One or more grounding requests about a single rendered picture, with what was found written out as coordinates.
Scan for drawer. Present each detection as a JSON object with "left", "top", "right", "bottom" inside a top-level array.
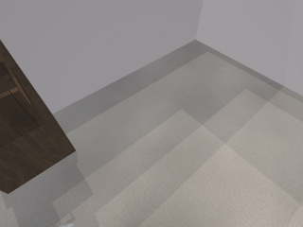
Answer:
[{"left": 0, "top": 61, "right": 45, "bottom": 148}]

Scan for cabinet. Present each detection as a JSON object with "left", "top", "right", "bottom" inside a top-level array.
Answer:
[{"left": 0, "top": 40, "right": 76, "bottom": 194}]

